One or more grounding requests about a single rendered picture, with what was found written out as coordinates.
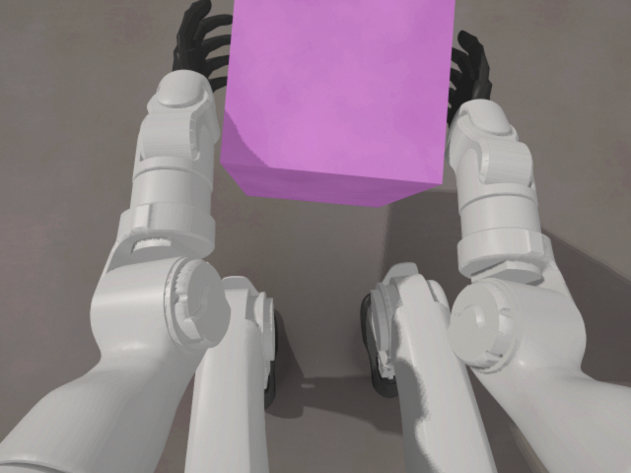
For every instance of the robot left forearm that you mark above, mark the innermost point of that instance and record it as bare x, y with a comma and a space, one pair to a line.
170, 206

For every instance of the carton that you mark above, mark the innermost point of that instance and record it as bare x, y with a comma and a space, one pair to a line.
338, 101

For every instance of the left robot hand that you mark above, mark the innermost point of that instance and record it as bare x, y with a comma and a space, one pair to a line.
192, 49

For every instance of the right robot hand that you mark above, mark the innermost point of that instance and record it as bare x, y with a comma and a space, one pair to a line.
472, 83

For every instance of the right robot shin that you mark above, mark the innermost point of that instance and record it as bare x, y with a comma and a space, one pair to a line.
438, 294

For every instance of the robot left thigh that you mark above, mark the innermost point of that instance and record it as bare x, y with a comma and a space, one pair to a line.
227, 423

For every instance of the left robot upper arm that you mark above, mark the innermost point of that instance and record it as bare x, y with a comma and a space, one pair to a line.
153, 322

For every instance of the right robot upper arm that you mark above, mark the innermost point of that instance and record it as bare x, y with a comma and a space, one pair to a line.
525, 344

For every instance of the robot right forearm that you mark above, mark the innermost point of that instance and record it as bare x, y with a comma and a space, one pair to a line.
497, 202

